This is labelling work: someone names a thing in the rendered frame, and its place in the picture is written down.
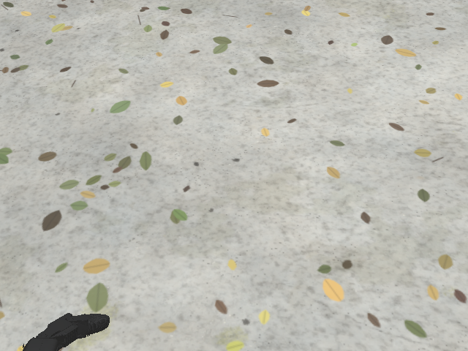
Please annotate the left robot hand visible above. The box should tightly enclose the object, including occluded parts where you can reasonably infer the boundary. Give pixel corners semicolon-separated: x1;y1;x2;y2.
23;313;110;351

